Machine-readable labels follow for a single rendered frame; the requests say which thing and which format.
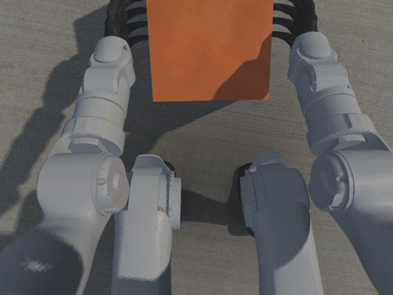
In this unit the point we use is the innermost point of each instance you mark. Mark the robot right foot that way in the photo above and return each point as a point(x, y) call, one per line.
point(241, 173)

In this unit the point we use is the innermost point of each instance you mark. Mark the right robot upper arm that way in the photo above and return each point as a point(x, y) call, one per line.
point(356, 188)

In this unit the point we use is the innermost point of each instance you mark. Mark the carton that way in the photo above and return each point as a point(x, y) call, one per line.
point(208, 50)

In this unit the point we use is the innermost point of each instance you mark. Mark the robot right hand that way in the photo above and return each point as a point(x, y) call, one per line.
point(303, 20)

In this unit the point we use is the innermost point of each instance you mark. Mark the left robot thigh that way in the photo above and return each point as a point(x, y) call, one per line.
point(143, 234)

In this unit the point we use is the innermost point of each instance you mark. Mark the robot left hand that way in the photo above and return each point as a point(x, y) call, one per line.
point(117, 17)

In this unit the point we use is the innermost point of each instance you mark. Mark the left robot upper arm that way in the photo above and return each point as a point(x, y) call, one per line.
point(78, 192)

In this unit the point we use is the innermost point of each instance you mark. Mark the robot right forearm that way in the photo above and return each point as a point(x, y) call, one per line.
point(327, 100)

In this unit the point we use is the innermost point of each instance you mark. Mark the robot left forearm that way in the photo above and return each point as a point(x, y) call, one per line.
point(102, 102)

